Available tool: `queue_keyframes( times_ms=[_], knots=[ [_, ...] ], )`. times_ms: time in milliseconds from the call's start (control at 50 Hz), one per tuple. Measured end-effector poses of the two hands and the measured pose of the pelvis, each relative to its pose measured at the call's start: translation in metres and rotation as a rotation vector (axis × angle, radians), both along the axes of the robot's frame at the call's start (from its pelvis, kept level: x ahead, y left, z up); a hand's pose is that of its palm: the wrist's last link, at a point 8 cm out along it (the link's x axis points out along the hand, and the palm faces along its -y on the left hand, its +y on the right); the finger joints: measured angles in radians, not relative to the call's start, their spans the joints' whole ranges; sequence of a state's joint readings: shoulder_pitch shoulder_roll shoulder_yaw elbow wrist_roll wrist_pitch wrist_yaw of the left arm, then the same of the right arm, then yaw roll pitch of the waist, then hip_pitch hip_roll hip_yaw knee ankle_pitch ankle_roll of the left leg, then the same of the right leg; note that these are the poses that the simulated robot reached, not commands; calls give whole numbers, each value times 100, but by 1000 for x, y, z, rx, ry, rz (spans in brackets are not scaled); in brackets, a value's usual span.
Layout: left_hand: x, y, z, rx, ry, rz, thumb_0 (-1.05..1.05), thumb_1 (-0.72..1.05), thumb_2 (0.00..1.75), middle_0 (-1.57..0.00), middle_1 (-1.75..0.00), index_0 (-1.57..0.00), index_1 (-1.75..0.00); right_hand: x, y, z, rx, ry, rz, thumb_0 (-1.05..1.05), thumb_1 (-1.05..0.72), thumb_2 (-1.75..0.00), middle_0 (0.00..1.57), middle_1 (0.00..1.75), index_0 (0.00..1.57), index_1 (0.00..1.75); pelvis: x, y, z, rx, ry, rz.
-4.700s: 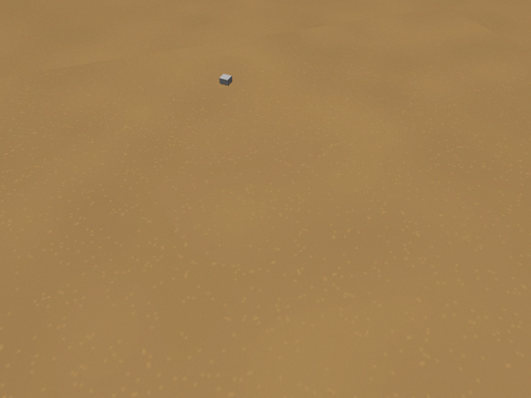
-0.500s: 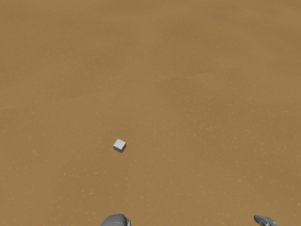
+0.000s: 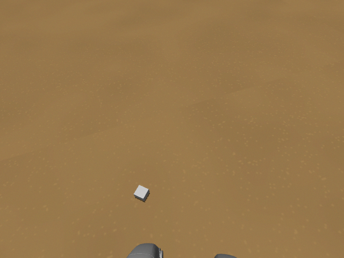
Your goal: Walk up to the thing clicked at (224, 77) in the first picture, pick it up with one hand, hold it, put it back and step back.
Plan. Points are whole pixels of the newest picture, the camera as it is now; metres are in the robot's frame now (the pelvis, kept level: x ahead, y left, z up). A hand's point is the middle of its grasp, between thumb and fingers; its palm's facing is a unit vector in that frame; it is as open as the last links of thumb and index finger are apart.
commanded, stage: walk up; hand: left
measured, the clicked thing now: (141, 192) +0.55 +0.26 -0.74
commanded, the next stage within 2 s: stand in 1.84 s
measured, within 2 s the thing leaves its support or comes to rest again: neither
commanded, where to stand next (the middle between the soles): +0.17 +0.04 m, yaw +1 degrees
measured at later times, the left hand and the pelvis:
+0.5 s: hand (71, 251) +0.16 +0.30 -0.16, palm faces -0.05 -0.93 -0.37, open 7.4 cm; pelvis +0.11 +0.03 -0.01, yaw +0 degrees
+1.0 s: hand (89, 209) +0.26 +0.27 -0.13, palm faces -0.04 -0.94 -0.34, open 7.4 cm; pelvis +0.14 +0.02 +0.01, yaw +0 degrees
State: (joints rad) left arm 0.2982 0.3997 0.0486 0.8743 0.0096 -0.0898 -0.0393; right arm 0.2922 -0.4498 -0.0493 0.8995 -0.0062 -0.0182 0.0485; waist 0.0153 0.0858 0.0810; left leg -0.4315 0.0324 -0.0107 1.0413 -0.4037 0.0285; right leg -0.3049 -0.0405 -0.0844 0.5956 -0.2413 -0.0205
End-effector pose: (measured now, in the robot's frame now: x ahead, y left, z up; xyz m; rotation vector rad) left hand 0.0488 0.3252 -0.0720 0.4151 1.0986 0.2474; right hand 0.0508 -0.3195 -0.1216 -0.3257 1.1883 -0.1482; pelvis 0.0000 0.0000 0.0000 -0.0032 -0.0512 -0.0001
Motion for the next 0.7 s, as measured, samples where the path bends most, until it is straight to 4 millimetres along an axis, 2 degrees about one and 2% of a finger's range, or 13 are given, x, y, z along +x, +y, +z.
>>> queue_keyframes(
  times_ms=[80, 140, 240, 300, 380, 460, 580, 700],
  knots=[
    [8, -1, 3, -9, 21, 18, 1, 90, 90, -20, -30, -20, -30, 39, 7, 8, 16, -17, 38, 1, -91, -90, 20, 30, 20, 30, 22, 0, 6, -2, 4, 10],
    [14, 4, -3, -17, 44, 29, 1, 90, 90, -20, -30, -20, -30, 67, 13, 15, 9, -26, 59, 0, -91, -90, 20, 30, 20, 30, 39, 4, 7, -3, 5, 13],
    [32, 19, -28, -44, 91, 40, 1, 90, 90, -20, -30, -20, -30, 114, 27, 18, -39, -69, 66, 0, -90, -90, 20, 30, 21, 30, 68, 21, -4, -16, 8, 17],
    [50, 26, -46, -61, 103, 45, 1, 90, 90, -20, -30, -20, -30, 133, 37, 19, -60, -104, 66, 0, -90, -90, 20, 30, 20, 30, 79, 31, -12, 2, 3, 21],
    [76, 24, -49, -80, 109, 21, 1, 91, 90, -20, -30, -20, -30, 141, 44, 28, -60, -123, 41, 0, -90, -90, 20, 30, 21, 30, 91, 33, -7, 1, 1, 8],
    [95, 22, -45, -82, 106, 1, 1, 91, 90, -20, -30, -20, -30, 142, 40, 30, -71, -110, 27, 0, -90, -90, 20, 30, 21, 30, 102, 33, -4, 1, 5, 0],
    [110, 16, -44, -34, 108, 15, 1, 91, 90, -20, -30, -20, -30, 146, 27, 7, -54, -62, -7, 0, -90, -90, 20, 30, 21, 30, 114, 22, -13, -9, 2, -4],
    [132, 7, -37, -42, 107, 9, 1, 91, 90, -20, -30, -20, -30, 147, 36, -4, -5, -11, -30, 0, -90, -90, 20, 30, 20, 30, 124, 21, -7, 8, 5, -4]
  ],
)
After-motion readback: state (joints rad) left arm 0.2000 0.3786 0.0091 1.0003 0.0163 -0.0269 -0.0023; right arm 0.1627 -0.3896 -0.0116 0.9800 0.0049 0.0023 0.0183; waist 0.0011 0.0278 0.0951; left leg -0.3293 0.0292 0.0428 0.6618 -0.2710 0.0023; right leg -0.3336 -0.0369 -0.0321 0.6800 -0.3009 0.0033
